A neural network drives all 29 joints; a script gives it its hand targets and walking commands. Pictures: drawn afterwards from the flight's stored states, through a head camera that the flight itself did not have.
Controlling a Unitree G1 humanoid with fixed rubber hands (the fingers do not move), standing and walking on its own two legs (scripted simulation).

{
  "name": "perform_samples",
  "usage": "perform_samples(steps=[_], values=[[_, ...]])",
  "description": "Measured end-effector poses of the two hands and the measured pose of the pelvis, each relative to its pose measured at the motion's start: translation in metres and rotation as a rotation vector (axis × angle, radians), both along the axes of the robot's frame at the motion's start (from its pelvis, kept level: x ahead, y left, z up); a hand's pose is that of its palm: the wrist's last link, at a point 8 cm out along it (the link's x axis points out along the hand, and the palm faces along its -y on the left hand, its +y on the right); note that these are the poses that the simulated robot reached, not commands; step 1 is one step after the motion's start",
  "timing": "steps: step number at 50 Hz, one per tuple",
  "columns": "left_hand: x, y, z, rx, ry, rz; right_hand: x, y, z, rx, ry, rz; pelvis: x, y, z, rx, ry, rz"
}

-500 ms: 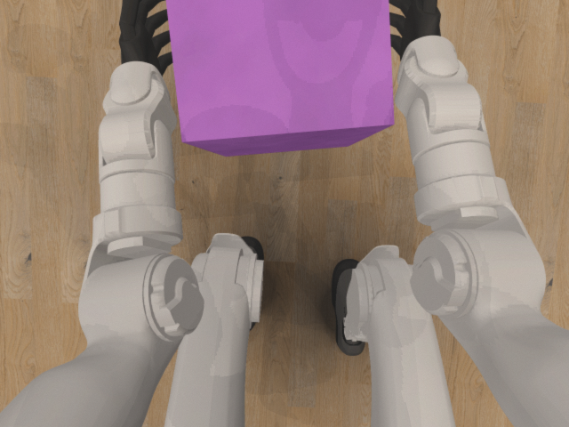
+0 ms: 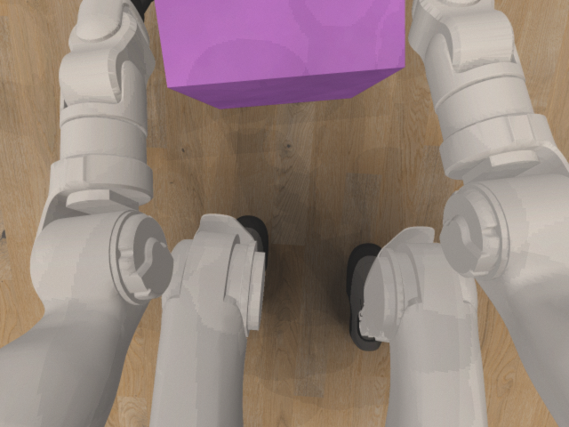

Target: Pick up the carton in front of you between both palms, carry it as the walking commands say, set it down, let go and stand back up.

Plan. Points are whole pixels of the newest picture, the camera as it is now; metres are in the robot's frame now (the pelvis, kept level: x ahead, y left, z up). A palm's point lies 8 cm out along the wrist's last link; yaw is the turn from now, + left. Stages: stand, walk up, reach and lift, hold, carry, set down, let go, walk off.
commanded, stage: set down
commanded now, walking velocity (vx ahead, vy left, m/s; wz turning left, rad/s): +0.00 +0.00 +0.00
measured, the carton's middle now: (278, 4) +0.55 +0.08 -0.24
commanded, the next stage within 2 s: none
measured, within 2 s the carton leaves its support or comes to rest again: rests again in 0.38 s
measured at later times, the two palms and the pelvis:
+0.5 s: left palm (124, 12) +0.52 +0.24 -0.18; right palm out of the picture +0.56 -0.07 -0.18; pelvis -0.01 +0.00 -0.02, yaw +0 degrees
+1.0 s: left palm (133, 27) +0.51 +0.24 -0.20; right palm (429, 1) +0.56 -0.08 -0.21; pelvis -0.01 -0.01 -0.02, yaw +1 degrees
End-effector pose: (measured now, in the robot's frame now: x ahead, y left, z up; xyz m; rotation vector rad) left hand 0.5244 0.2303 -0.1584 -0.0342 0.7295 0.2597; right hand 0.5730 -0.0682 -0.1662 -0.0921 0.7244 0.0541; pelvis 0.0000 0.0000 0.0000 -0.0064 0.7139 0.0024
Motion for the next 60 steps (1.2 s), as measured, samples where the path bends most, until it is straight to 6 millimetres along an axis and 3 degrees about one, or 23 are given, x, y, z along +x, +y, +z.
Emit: perform_samples(steps=[19, 43, 48, 54, 60], values=[[-0.008, 0.003, -0.015, 0.001, 0.029, -0.04, -0.011, -0.004, -0.015, 0.033, 0.021, 0.035, -0.014, -0.003, -0.015, 0.016, -0.088, -0.02], [-0.008, 0.009, -0.023, -0.036, 0.011, -0.059, -0.01, -0.007, -0.025, 0.092, -0.021, 0.082, -0.016, -0.008, -0.021, 0.03, -0.154, -0.015], [-0.012, 0.008, -0.035, -0.023, 0.037, -0.054, -0.012, -0.009, -0.035, 0.053, -0.003, 0.113, -0.014, -0.008, -0.021, 0.033, -0.152, -0.014], [-0.022, 0.015, -0.055, 0.021, 0.073, 0.019, -0.015, -0.038, -0.053, -0.025, 0.027, 0.038, -0.008, -0.004, -0.019, 0.028, -0.132, -0.015], [-0.011, 0.028, -0.046, 0.036, 0.023, 0.046, 0.003, -0.055, -0.035, -0.046, -0.019, 0.011, -0.008, -0.001, -0.021, 0.024, -0.128, -0.019]])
